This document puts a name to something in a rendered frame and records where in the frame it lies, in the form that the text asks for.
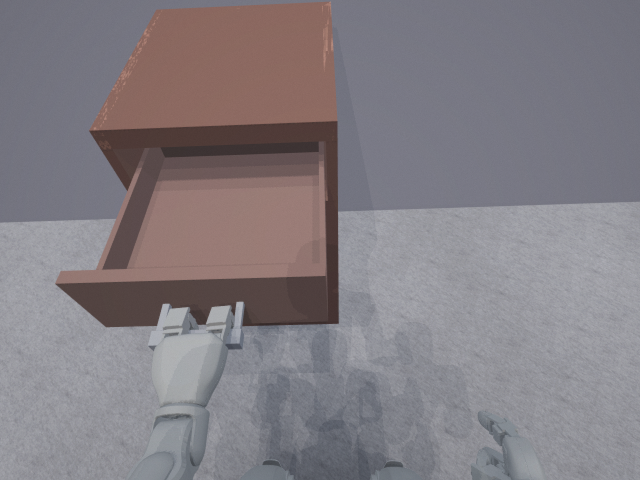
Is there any robot shin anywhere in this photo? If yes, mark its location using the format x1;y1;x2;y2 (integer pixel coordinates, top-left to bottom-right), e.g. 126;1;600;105
383;460;403;468
262;459;282;468

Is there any robot right hand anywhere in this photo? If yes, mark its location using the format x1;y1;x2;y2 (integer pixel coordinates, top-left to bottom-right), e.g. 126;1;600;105
471;410;547;480

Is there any cabinet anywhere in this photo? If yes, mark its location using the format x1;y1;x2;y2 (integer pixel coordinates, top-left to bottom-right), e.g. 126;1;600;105
89;2;339;326

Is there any robot left forearm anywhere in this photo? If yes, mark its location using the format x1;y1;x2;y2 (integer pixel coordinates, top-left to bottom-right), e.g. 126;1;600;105
125;403;210;480

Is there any drawer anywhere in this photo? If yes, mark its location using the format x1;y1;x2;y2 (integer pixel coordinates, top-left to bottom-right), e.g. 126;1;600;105
55;141;328;327

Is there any robot left shin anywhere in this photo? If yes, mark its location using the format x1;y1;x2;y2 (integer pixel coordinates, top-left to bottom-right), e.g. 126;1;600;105
262;459;282;468

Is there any robot right shin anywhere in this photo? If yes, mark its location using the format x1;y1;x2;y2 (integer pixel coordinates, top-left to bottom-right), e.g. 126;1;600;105
383;460;403;468

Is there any robot left hand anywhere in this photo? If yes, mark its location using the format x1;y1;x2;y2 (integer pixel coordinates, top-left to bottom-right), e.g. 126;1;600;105
151;305;235;408

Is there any handle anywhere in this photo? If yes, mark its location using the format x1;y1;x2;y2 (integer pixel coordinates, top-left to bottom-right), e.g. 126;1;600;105
148;302;245;351

